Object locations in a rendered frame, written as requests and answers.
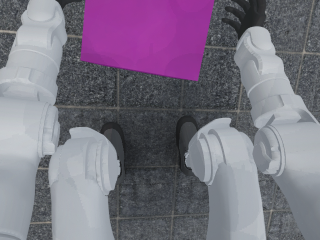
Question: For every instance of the left robot forearm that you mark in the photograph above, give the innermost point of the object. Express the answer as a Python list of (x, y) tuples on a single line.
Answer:
[(35, 57)]

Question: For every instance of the carton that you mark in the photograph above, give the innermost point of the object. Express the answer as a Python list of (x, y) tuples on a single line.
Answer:
[(159, 37)]

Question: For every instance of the right robot forearm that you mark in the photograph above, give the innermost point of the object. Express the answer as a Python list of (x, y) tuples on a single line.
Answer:
[(272, 98)]

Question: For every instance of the robot left foot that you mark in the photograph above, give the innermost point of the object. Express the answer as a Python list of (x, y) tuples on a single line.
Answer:
[(114, 133)]

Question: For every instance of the right robot hand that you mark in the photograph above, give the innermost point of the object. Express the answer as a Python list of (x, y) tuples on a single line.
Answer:
[(254, 15)]

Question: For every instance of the left robot upper arm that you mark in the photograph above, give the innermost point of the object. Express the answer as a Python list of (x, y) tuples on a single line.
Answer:
[(29, 130)]

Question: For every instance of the right robot upper arm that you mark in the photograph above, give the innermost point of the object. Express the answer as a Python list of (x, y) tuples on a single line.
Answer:
[(290, 153)]

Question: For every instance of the robot foot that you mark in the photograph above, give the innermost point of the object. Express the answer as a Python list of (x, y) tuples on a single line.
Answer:
[(114, 133), (186, 128)]

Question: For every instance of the left robot hand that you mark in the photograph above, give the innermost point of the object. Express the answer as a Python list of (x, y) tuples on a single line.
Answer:
[(63, 3)]

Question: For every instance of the robot right foot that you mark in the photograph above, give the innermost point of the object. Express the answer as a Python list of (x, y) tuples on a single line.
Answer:
[(186, 128)]

